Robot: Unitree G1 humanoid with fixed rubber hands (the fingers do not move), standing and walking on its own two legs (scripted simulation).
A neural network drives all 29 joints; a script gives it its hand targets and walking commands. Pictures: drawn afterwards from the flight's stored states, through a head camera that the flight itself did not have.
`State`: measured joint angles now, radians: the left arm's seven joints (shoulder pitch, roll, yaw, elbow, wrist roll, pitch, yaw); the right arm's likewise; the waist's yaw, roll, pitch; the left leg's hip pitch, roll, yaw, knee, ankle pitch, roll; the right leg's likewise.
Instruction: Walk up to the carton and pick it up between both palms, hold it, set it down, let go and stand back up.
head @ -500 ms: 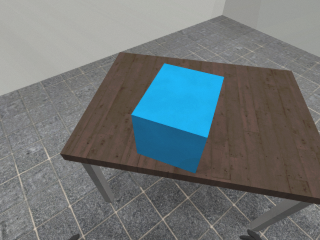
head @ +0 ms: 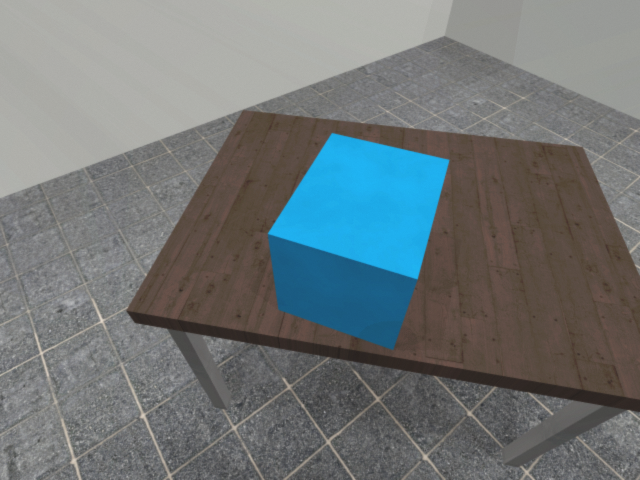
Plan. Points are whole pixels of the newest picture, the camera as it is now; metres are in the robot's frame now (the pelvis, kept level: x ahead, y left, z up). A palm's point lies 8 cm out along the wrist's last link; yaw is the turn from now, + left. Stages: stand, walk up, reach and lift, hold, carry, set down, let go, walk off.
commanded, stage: stand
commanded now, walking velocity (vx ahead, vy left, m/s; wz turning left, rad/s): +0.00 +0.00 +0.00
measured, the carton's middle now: (361, 237) +0.51 -0.06 -0.05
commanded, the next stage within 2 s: walk up in 0.90 s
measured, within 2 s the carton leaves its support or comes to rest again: neither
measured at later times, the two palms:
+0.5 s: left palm out of the picture +0.04 +0.26 -0.13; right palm out of the picture +0.05 -0.25 -0.13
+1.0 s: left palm out of the picture +0.02 +0.26 -0.13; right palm out of the picture +0.04 -0.24 -0.13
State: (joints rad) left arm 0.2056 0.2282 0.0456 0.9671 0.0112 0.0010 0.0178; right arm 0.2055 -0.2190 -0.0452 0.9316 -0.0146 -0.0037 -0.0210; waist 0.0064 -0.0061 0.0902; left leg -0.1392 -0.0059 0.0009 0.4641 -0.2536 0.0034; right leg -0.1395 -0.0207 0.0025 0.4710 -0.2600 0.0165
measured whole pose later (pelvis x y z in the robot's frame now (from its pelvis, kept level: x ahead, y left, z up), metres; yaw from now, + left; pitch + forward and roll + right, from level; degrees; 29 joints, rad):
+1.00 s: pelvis -0.01 +0.01 +0.00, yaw -1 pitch -4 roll +0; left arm 0.23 0.23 0.02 1.06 0.01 0.00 0.02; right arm 0.21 -0.23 -0.04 1.02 -0.01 -0.01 -0.02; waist 0.01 -0.01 0.08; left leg -0.12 -0.02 0.01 0.39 -0.20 0.02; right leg -0.13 -0.03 0.02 0.40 -0.21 0.03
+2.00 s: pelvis -0.02 +0.06 +0.00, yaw -15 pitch -4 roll +1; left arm 0.16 0.36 -0.01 0.89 0.00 0.00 0.04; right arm 0.16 -0.35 -0.04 0.85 0.00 0.00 0.02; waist -0.02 -0.01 0.10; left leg -0.16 -0.02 0.21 0.48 -0.26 0.08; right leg -0.20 0.02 0.08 0.55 -0.28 0.01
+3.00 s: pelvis +0.07 +0.02 -0.02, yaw -13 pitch -4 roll +0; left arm 0.17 0.38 0.00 0.77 -0.01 0.01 0.00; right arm 0.17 -0.36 -0.01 0.73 0.02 0.02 -0.01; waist 0.00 -0.02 0.13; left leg -0.34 0.01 -0.06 0.68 -0.27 -0.05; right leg -0.17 -0.02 0.00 0.71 -0.46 0.02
